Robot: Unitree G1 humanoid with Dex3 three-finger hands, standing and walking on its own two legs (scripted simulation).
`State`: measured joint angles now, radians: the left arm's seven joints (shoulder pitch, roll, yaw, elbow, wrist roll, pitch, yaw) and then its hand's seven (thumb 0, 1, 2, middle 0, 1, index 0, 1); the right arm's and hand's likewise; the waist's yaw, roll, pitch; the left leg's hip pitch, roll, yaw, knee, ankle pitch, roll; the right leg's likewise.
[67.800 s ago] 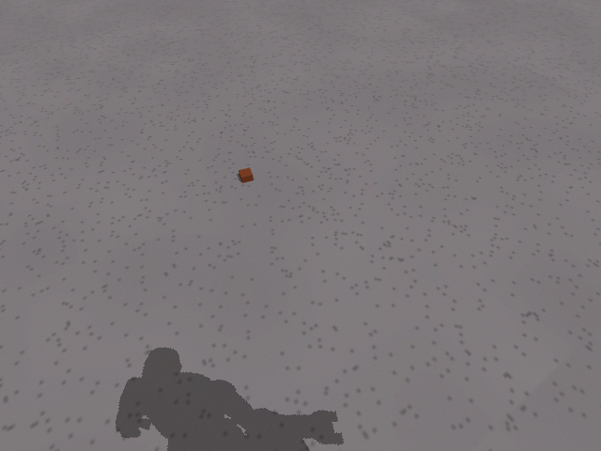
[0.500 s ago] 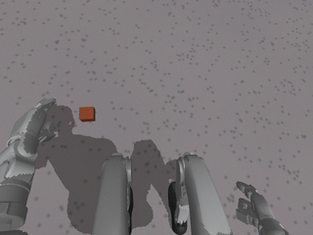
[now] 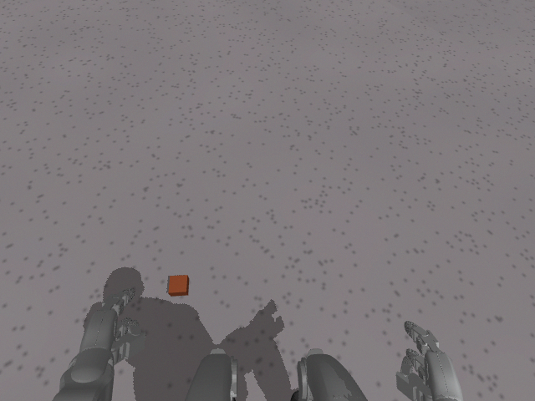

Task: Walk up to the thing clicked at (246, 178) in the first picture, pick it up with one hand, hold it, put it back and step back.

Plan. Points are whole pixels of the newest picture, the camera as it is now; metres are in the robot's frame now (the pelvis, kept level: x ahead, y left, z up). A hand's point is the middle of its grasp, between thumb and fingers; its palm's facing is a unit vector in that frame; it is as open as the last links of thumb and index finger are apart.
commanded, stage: home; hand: left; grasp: from above
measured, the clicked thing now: (179, 285) +0.50 +0.28 -0.64
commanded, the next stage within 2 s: none
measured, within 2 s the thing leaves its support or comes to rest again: neither
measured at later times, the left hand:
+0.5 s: hand (128, 364) +0.18 +0.19 +0.01, palm faces +0.08 -0.98 -0.20, open 7.4 cm
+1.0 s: hand (131, 356) +0.19 +0.19 +0.01, palm faces +0.06 -0.98 -0.21, open 7.4 cm
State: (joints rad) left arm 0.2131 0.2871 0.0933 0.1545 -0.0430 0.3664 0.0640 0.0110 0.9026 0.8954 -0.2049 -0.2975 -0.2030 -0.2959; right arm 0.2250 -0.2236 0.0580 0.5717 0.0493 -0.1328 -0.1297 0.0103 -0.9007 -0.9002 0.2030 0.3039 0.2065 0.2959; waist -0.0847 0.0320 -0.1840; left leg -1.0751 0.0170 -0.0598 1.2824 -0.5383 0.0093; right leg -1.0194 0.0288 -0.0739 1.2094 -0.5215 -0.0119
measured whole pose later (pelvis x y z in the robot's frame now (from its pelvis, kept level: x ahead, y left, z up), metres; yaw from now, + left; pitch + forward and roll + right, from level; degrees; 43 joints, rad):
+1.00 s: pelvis +0.04 +0.00 +0.06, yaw +1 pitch +10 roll -3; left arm 0.50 0.23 0.03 -0.11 -0.05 0.44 0.02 0.01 0.91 0.90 -0.20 -0.30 -0.20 -0.30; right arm 0.30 -0.22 0.04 0.55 0.01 -0.23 -0.18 0.01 -0.90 -0.90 0.20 0.30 0.21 0.30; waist -0.04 0.04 -0.16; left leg -0.68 0.01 -0.04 0.99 -0.49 0.01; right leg -0.63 0.02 -0.05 0.92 -0.47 0.00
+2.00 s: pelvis +0.04 +0.00 +0.05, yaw +1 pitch +11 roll -2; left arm 0.51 0.24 0.03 -0.13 -0.05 0.44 0.02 0.01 0.91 0.90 -0.20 -0.30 -0.20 -0.30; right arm 0.30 -0.22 0.04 0.53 0.01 -0.22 -0.18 0.01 -0.90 -0.90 0.20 0.30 0.21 0.30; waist -0.04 0.04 -0.17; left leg -0.69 0.01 -0.05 1.01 -0.50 0.01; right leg -0.64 0.02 -0.06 0.94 -0.49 -0.01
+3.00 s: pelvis +0.03 +0.01 +0.11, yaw +0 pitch -3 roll +0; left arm 0.20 0.27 0.04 1.04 0.03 0.01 0.03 0.01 0.91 0.90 -0.20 -0.30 -0.20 -0.30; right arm 0.17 -0.27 -0.03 1.05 -0.04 0.00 -0.02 0.01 -0.90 -0.90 0.20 0.30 0.21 0.30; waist 0.02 0.00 0.05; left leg -0.16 -0.03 0.01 0.44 -0.23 0.03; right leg -0.15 -0.02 0.00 0.45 -0.24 0.01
